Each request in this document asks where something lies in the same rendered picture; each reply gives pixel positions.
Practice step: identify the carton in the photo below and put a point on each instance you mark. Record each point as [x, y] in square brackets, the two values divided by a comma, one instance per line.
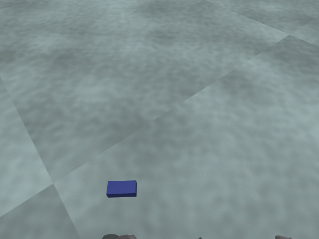
[122, 189]

